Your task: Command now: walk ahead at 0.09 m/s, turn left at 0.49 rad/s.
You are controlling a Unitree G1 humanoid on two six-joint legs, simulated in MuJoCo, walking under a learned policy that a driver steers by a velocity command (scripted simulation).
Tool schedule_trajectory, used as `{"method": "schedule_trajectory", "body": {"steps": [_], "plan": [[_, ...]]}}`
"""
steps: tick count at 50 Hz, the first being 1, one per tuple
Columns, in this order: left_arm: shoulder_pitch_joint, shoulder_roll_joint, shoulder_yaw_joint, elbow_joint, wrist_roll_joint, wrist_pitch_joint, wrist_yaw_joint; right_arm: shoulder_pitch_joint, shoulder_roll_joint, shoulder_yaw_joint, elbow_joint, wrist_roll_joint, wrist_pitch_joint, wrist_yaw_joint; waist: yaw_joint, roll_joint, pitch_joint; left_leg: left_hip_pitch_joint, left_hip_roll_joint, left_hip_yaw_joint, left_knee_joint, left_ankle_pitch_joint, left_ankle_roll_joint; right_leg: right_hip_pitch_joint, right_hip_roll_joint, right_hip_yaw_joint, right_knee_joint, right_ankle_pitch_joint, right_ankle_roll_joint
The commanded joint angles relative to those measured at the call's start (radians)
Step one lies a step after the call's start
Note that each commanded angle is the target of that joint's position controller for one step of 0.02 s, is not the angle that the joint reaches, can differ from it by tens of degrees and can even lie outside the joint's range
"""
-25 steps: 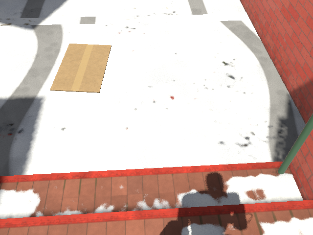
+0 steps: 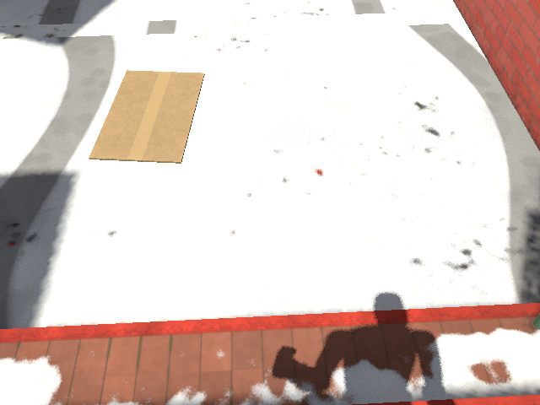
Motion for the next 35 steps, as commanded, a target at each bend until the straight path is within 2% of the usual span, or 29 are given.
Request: {"method": "schedule_trajectory", "body": {"steps": [1,2,3,4,5,6,7,8,9,10,11,12,14,17,18,19,20,21,22,23,24,25,26,27,28,29,30,33,35], "plan": [[0.141,0.199,0.058,-0.054,-0.063,0.002,0.062,0.111,-0.093,-0.033,-0.098,0.018,-0.012,-0.022,0.041,-0.087,-0.249,-0.109,0.170,-0.238,0.101,0.569,0.149,0.490,-0.147,0.157,-0.246,0.580,-0.261],[0.266,0.234,0.075,-0.037,-0.041,-0.015,0.073,0.045,0.013,0.004,-0.164,0.007,-0.020,-0.016,0.109,-0.226,-0.299,-0.437,-0.005,-0.065,0.384,-0.053,0.032,0.737,-0.340,0.418,-0.340,0.830,-0.490],[0.338,0.211,0.074,-0.034,0.024,-0.036,0.035,-0.068,-0.067,-0.023,-0.202,0.020,-0.020,-0.029,0.173,-0.203,-0.196,-0.650,-0.027,-0.077,0.612,-0.365,-0.058,0.646,-0.524,0.663,-0.421,0.929,-0.587],[0.316,0.228,0.089,-0.012,0.045,-0.044,0.018,-0.114,-0.114,-0.035,-0.202,0.031,0.007,-0.042,0.160,-0.026,-0.058,-0.700,0.035,-0.129,0.676,-0.302,-0.109,0.523,-0.517,0.589,-0.413,0.909,-0.528],[0.214,0.190,0.084,-0.015,0.005,-0.035,0.009,-0.134,-0.107,-0.027,-0.199,0.018,0.036,-0.054,0.115,-0.012,-0.061,-0.639,0.083,-0.096,0.660,-0.230,-0.145,0.431,-0.439,0.418,-0.410,0.849,-0.428],[0.119,0.132,0.069,-0.044,-0.030,-0.030,0.003,-0.126,-0.108,-0.025,-0.193,-0.012,0.048,-0.060,0.069,-0.030,-0.094,-0.539,0.107,-0.052,0.644,-0.153,-0.172,0.360,-0.352,0.280,-0.405,0.786,-0.337],[0.081,0.118,0.070,-0.059,-0.034,-0.031,0.006,-0.095,-0.073,-0.010,-0.193,-0.035,0.048,-0.051,0.043,-0.076,-0.101,-0.438,0.111,0.009,0.700,-0.065,-0.177,0.252,-0.295,0.182,-0.400,0.781,-0.296],[0.042,0.126,0.075,-0.084,-0.020,-0.031,0.009,-0.080,-0.063,-0.004,-0.193,-0.040,0.043,-0.032,0.022,-0.069,-0.101,-0.339,0.107,0.046,0.762,0.003,-0.175,0.127,-0.256,0.111,-0.412,0.736,-0.276],[0.007,0.145,0.079,-0.105,-0.003,-0.032,0.016,-0.082,-0.062,-0.001,-0.199,-0.028,0.045,-0.012,0.017,-0.038,-0.089,-0.290,0.108,0.069,0.761,0.069,-0.168,0.051,-0.236,0.051,-0.423,0.682,-0.265],[-0.004,0.171,0.084,-0.111,0.004,-0.037,0.025,-0.094,-0.066,0.002,-0.211,-0.019,0.051,0.006,0.016,-0.021,-0.083,-0.253,0.125,0.087,0.662,0.118,-0.163,0.034,-0.220,-0.004,-0.434,0.608,-0.241],[0.016,0.189,0.087,-0.102,-0.003,-0.045,0.035,-0.116,-0.072,0.002,-0.226,-0.013,0.058,0.021,0.028,-0.036,-0.080,-0.218,0.143,0.105,0.559,0.140,-0.163,0.043,-0.210,-0.038,-0.443,0.542,-0.214],[0.047,0.211,0.093,-0.090,-0.012,-0.052,0.043,-0.150,-0.082,0.000,-0.243,-0.014,0.064,0.032,0.044,-0.058,-0.074,-0.207,0.157,0.115,0.459,0.117,-0.164,0.081,-0.226,-0.038,-0.436,0.498,-0.194],[0.122,0.248,0.113,-0.074,-0.020,-0.062,0.051,-0.198,-0.101,-0.005,-0.268,-0.012,0.074,0.033,0.097,-0.097,-0.067,-0.215,0.162,0.137,0.303,0.048,-0.158,0.196,-0.301,0.017,-0.421,0.498,-0.200],[0.140,0.304,0.143,-0.078,-0.013,-0.068,0.038,-0.232,-0.115,-0.014,-0.274,-0.003,0.090,0.002,0.142,-0.141,-0.058,-0.158,0.132,0.167,0.072,0.005,-0.117,0.300,-0.402,0.098,-0.417,0.481,-0.208],[0.115,0.309,0.147,-0.084,-0.014,-0.063,0.035,-0.209,-0.126,-0.021,-0.264,0.011,0.081,-0.007,0.128,-0.141,-0.056,-0.104,0.104,0.183,-0.034,0.045,-0.087,0.305,-0.405,0.099,-0.396,0.412,-0.194],[0.089,0.304,0.144,-0.080,-0.007,-0.060,0.027,-0.152,-0.146,-0.040,-0.238,0.028,0.069,-0.014,0.094,-0.112,-0.058,0.019,0.070,0.190,-0.180,0.186,-0.053,0.264,-0.387,0.065,-0.325,0.330,-0.166],[0.115,0.252,0.132,-0.057,0.005,-0.062,0.011,-0.084,-0.200,-0.070,-0.209,0.033,0.050,-0.028,0.061,-0.022,-0.106,0.220,0.051,0.145,-0.314,0.442,0.008,0.178,-0.326,-0.012,-0.157,0.188,-0.104],[0.160,0.089,0.089,-0.145,0.014,-0.063,-0.003,0.010,-0.380,-0.118,-0.213,0.013,0.025,-0.067,0.084,0.304,-0.281,0.574,0.360,-0.262,-0.315,1.116,0.309,-0.124,-0.103,-0.184,0.241,-0.434,0.035],[0.045,0.161,0.099,-0.200,-0.041,-0.067,-0.002,0.086,-0.376,-0.119,-0.232,-0.048,-0.004,-0.027,-0.027,0.062,-0.255,0.610,0.484,-0.463,-0.359,1.068,0.398,-0.326,-0.004,0.062,0.263,-0.500,0.074],[-0.053,0.167,0.101,-0.217,-0.071,-0.055,0.011,0.092,-0.323,-0.120,-0.199,-0.046,-0.019,-0.001,-0.059,0.005,-0.130,0.533,0.461,-0.412,-0.360,0.991,0.359,-0.393,-0.007,0.123,0.313,-0.447,0.086],[-0.048,0.209,0.113,-0.216,-0.065,-0.044,0.030,0.018,-0.274,-0.110,-0.191,-0.003,-0.018,0.015,-0.003,0.050,-0.102,0.448,0.423,-0.335,-0.348,0.947,0.320,-0.383,-0.025,0.116,0.397,-0.407,0.085],[0.018,0.233,0.118,-0.176,-0.030,-0.036,0.042,-0.065,-0.234,-0.096,-0.198,0.038,-0.007,0.024,0.058,0.058,-0.098,0.338,0.383,-0.258,-0.340,0.945,0.280,-0.325,-0.046,0.113,0.431,-0.346,0.081],[0.072,0.220,0.105,-0.151,0.000,-0.026,0.048,-0.131,-0.228,-0.093,-0.216,0.044,0.006,0.030,0.108,0.051,-0.078,0.200,0.347,-0.215,-0.353,0.905,0.241,-0.244,-0.055,0.113,0.422,-0.276,0.080],[0.104,0.202,0.095,-0.135,0.009,-0.015,0.043,-0.159,-0.221,-0.090,-0.235,0.030,0.015,0.032,0.121,0.043,-0.085,0.115,0.310,-0.198,-0.369,0.857,0.209,-0.182,-0.045,0.111,0.433,-0.181,0.087],[0.123,0.173,0.084,-0.129,0.005,-0.008,0.032,-0.162,-0.204,-0.082,-0.241,0.020,0.017,0.027,0.123,0.035,-0.109,0.084,0.284,-0.181,-0.372,0.835,0.196,-0.148,-0.027,0.101,0.438,-0.105,0.097],[0.129,0.158,0.074,-0.129,-0.005,-0.004,0.022,-0.147,-0.209,-0.082,-0.248,0.015,0.018,0.023,0.122,0.059,-0.110,0.070,0.270,-0.184,-0.387,0.809,0.191,-0.138,-0.013,0.086,0.450,-0.069,0.106],[0.131,0.160,0.070,-0.128,-0.010,-0.001,0.017,-0.125,-0.204,-0.079,-0.245,0.012,0.014,0.018,0.111,0.055,-0.115,0.081,0.256,-0.186,-0.390,0.746,0.189,-0.145,-0.009,0.085,0.442,-0.044,0.113],[0.122,0.171,0.060,-0.122,-0.001,0.011,0.019,-0.071,-0.190,-0.068,-0.254,0.025,-0.003,0.017,0.080,0.072,-0.104,0.132,0.262,-0.246,-0.386,0.574,0.211,-0.183,-0.023,0.094,0.413,-0.051,0.137],[0.117,0.160,0.050,-0.106,0.006,0.019,0.017,-0.069,-0.167,-0.051,-0.275,0.047,-0.005,0.026,0.067,0.069,-0.099,0.136,0.271,-0.281,-0.367,0.513,0.220,-0.169,-0.048,0.103,0.353,-0.061,0.157]]}}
